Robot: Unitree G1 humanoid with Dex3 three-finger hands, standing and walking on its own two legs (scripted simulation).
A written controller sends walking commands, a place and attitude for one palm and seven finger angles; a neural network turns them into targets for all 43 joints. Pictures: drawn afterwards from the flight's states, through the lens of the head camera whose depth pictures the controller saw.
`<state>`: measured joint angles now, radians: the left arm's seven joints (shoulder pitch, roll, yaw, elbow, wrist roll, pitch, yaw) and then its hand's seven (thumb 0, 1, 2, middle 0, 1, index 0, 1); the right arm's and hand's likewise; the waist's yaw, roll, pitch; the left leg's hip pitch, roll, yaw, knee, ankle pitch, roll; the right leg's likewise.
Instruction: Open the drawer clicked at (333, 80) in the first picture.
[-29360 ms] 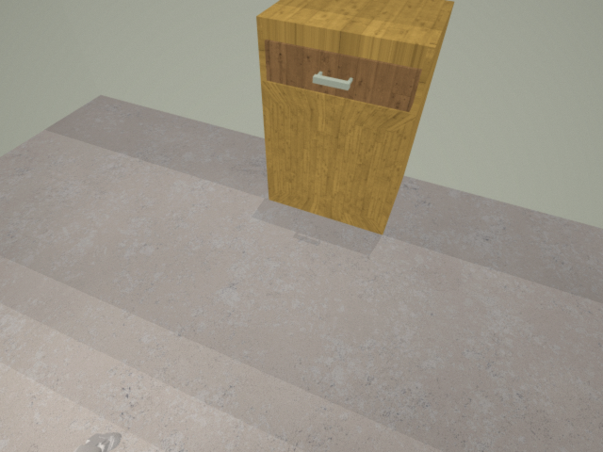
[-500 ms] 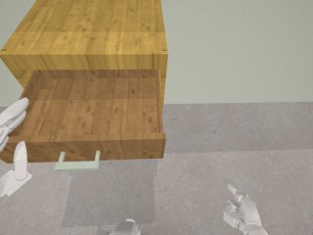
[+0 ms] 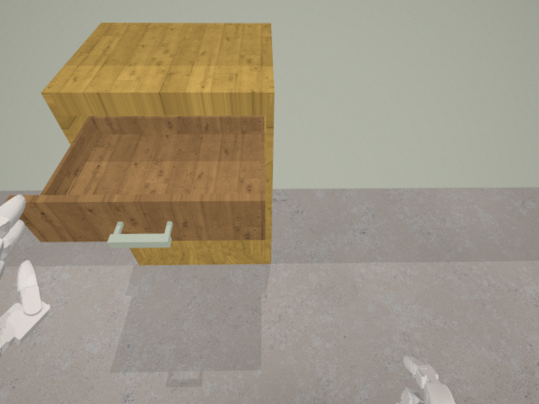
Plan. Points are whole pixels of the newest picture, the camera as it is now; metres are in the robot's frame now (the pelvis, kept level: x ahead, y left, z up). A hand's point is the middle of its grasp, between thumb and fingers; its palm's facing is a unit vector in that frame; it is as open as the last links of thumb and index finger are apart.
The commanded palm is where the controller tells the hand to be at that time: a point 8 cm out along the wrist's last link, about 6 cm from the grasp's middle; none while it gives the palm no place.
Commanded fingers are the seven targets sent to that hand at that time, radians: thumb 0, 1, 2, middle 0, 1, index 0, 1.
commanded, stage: stop stepping back and stand still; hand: left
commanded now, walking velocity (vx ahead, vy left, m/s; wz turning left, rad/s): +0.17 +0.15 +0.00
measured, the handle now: (142, 233) +0.46 +0.29 -0.09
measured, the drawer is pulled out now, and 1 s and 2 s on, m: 0.30 0.30 0.30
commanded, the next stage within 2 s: let the arm hang, fingers relaxed in 0.38 s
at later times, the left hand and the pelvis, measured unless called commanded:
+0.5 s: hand (9, 365) +0.14 +0.25 +0.14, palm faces +0.41 -0.81 -0.43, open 7.5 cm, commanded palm none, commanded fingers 0.00 0.90 0.90 -0.20 -0.30 -0.20 -0.30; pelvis -0.04 +0.01 -0.01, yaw +4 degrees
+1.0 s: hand out of the picture -0.06 +0.18 -0.17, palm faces +0.13 -0.97 -0.22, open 7.2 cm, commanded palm none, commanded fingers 0.00 0.90 0.90 -0.20 -0.30 -0.20 -0.30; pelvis -0.03 -0.01 +0.00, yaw +5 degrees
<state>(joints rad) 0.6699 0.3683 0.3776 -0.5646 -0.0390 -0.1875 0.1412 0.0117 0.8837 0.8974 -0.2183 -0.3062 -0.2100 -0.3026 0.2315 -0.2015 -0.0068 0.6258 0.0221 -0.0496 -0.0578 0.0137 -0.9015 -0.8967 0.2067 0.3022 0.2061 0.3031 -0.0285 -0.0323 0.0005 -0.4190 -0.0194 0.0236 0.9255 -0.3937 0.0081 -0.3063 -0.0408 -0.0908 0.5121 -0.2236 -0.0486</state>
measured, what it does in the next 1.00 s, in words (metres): steps on the spot: left foot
